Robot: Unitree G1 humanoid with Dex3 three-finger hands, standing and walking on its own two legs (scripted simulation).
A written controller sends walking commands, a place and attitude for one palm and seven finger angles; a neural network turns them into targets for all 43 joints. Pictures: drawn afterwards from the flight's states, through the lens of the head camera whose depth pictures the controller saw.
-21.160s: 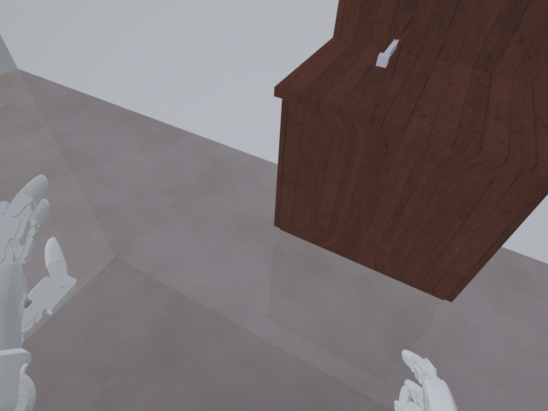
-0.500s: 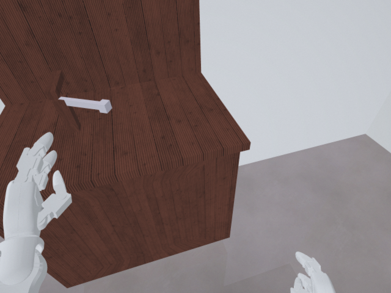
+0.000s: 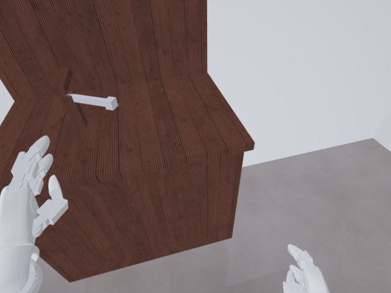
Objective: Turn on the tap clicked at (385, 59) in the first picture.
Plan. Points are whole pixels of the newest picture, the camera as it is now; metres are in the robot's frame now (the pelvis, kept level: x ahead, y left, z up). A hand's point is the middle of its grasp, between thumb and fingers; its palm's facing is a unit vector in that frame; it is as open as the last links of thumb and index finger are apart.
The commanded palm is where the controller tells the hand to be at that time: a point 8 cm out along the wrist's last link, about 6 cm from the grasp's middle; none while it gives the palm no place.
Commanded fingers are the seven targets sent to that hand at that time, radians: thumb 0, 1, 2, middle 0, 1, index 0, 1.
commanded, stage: step back with the hand held close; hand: left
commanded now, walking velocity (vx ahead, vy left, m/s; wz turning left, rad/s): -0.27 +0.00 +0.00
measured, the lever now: (111, 103) +0.57 +0.32 +0.11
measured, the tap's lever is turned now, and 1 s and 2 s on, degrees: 59 59 59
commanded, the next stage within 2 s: stop stepping back and stand still in 1.18 s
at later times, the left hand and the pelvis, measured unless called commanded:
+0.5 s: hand (37, 224) +0.17 +0.27 +0.15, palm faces +0.39 -0.81 -0.43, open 7.4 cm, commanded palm +0.11 +0.31 +0.17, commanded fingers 0.00 0.90 0.90 -0.20 -0.30 -0.20 -0.30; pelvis -0.05 +0.03 -0.01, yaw +0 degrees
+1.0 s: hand out of the picture +0.07 +0.30 +0.16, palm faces +0.49 -0.77 -0.41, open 7.4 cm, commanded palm +0.01 +0.33 +0.17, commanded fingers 0.00 0.90 0.90 -0.20 -0.30 -0.20 -0.30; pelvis -0.13 +0.03 -0.03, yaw +5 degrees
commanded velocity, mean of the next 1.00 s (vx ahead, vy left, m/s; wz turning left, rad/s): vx -0.31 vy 0.00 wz -0.03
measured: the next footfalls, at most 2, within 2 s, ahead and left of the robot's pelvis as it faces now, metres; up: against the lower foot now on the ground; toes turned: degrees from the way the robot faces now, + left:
right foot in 1.22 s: -0.25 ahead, -0.09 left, +0.00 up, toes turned +0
left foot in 1.40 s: -0.14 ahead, +0.11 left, +0.00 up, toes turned +2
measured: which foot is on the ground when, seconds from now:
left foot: down 0.00-1.00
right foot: down 0.00-0.92, up 0.94-1.00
